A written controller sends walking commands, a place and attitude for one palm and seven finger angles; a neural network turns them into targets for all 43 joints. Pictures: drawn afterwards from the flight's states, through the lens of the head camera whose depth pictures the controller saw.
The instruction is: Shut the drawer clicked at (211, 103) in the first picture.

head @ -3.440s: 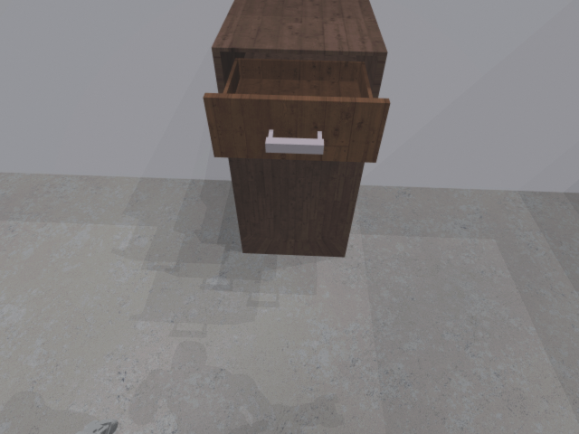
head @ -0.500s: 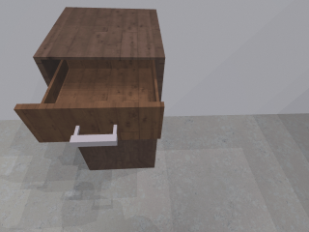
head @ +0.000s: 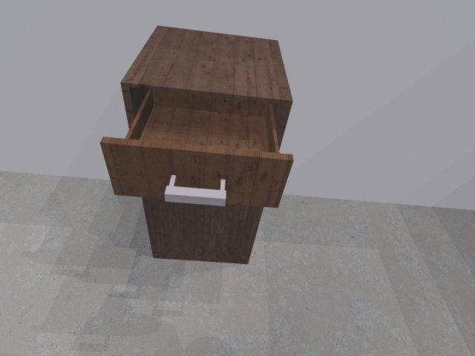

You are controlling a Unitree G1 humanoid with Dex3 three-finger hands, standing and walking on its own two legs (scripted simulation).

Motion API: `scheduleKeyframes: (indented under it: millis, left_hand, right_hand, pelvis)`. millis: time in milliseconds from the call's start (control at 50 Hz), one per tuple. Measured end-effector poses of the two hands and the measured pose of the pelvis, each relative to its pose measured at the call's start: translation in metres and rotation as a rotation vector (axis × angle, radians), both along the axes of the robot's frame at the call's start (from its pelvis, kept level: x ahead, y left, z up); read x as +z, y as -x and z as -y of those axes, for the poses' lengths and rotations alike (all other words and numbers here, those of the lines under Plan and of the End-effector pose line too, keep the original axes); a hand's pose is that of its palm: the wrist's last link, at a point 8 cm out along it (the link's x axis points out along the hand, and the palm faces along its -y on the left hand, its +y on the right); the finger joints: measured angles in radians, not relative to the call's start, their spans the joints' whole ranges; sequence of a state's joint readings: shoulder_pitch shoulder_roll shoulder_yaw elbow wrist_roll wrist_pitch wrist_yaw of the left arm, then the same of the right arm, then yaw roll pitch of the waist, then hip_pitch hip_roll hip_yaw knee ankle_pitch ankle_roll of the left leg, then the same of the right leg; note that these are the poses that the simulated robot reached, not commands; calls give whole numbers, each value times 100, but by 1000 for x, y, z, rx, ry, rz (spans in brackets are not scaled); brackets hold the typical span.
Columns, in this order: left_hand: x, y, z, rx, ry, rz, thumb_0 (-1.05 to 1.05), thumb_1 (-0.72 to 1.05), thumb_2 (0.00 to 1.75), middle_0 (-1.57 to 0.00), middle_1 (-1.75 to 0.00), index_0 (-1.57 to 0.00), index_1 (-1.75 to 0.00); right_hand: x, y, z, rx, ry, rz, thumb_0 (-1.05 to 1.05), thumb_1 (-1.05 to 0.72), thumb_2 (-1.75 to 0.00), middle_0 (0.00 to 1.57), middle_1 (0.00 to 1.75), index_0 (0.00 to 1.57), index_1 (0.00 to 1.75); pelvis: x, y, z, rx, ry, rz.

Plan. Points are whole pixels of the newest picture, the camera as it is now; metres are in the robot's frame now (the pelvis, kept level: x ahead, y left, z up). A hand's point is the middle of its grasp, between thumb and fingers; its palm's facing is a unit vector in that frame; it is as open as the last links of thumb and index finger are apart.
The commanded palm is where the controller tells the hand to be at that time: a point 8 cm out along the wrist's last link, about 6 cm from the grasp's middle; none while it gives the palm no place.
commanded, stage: come to a stop and stand still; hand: left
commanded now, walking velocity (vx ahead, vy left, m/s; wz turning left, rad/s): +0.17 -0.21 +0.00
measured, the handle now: (197, 188) +0.45 +0.12 +0.01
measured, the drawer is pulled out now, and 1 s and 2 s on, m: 0.23 0.23 0.23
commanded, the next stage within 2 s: look again from close up in 0.18 s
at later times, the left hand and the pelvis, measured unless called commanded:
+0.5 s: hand out of the picture +0.04 +0.14 -0.18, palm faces -0.05 -0.97 -0.25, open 7.3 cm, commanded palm none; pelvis +0.01 -0.04 -0.02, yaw -1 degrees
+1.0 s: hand out of the picture +0.02 +0.10 -0.18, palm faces +0.04 -0.97 -0.22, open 7.3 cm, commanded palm none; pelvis +0.01 -0.08 -0.01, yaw +0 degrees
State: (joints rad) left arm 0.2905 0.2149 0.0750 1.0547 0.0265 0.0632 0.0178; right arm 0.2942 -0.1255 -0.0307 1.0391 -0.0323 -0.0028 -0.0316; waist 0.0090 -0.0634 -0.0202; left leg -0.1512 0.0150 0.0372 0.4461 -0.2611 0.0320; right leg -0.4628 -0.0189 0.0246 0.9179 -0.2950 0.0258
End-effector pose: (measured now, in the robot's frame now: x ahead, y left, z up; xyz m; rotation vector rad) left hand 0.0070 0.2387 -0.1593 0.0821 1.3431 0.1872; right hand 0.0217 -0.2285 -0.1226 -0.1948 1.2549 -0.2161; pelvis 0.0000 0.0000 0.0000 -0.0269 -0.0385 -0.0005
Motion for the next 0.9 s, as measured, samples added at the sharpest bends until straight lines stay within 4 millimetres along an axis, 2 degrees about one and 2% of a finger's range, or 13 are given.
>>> scheduleKeyframes:
  millis: [100,180,240,300,360,420,500,600,640,740,900]
  left_hand:
    - [4,31,-3,-4,13,-76,0,91,90,-19,-30,-20,-30]
    - [6,43,2,-30,15,-147,0,91,90,-19,-30,-20,-30]
    - [8,36,11,-54,11,-161,0,91,90,-19,-30,-20,-30]
    - [9,18,25,-83,-2,-128,0,91,90,-19,-30,-20,-30]
    - [0,1,36,-126,-35,-60,0,91,90,-19,-30,-20,-30]
    - [0,-12,47,-153,-51,-49,0,92,90,-19,-30,-20,-30]
    - [9,-31,53,-137,-88,1,1,93,90,-20,-30,-20,-30]
    - [19,-49,67,-117,-109,73,1,93,90,-20,-30,-20,-30]
    - [22,-52,72,-108,-111,84,0,93,90,-20,-30,-20,-30]
    - [25,-48,80,-88,-112,76,0,94,90,-20,-30,-20,-30]
    - [19,-24,90,-60,-85,6,0,93,90,-20,-30,-20,-30]
  right_hand:
    - [2,29,-14,-32,-20,-60,0,-91,-90,20,30,20,29]
    - [0,57,-16,-80,-32,-121,0,-91,-90,20,30,21,29]
    - [-3,79,-13,-112,-45,-183,0,-91,-90,20,30,21,29]
    - [-9,99,-6,-133,-69,-246,0,-91,-90,20,30,21,29]
    - [-29,106,8,-127,-101,-276,0,-90,-90,20,30,21,29]
    - [-44,97,16,-126,-124,-245,1,-91,-90,20,30,20,29]
    - [-54,72,19,-105,-163,-172,1,-91,-90,20,30,20,29]
    - [-58,33,25,-53,-197,-97,0,-91,-90,20,30,20,29]
    - [-58,24,31,-26,-189,-96,2,-92,-90,20,30,20,29]
    - [-54,16,53,-12,-164,-101,2,-93,-90,20,30,20,29]
    - [-44,16,77,-4,-111,-127,1,-92,-90,19,30,20,29]
  pelvis:
    - [6,4,-3,-9,-4,-22]
    - [6,5,1,-18,-15,-36]
    - [5,6,8,-23,-20,-42]
    - [3,6,17,-24,-20,-47]
    - [-14,7,28,-52,-57,-65]
    - [-20,5,33,-37,-43,-31]
    - [-19,-6,44,-24,-42,-13]
    - [-17,-11,59,-12,-47,-1]
    - [-16,-12,64,-6,-48,0]
    - [-13,-13,73,0,-50,-1]
    - [-10,-12,82,6,-45,0]
